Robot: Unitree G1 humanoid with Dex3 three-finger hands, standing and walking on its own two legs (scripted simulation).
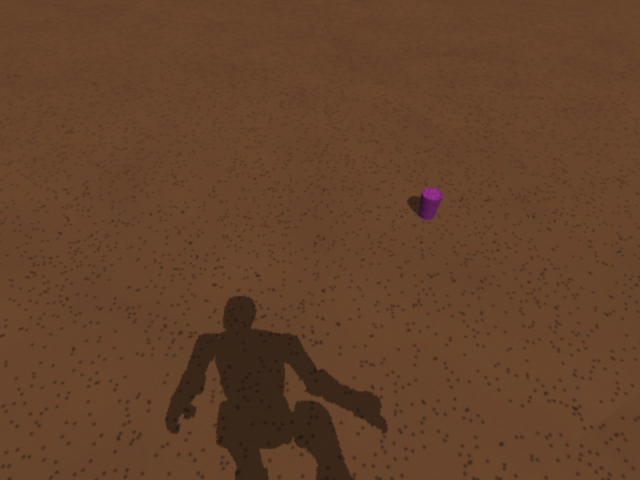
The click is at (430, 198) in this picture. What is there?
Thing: tapered cup
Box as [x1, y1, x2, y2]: [419, 187, 442, 219]
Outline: 436,188 427,187 422,190 419,215 424,219 432,218 441,199 442,194
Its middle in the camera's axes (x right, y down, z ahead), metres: +0.48 -0.18 +1.76
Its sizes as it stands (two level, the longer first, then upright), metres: 0.090 0.090 0.126
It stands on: the floor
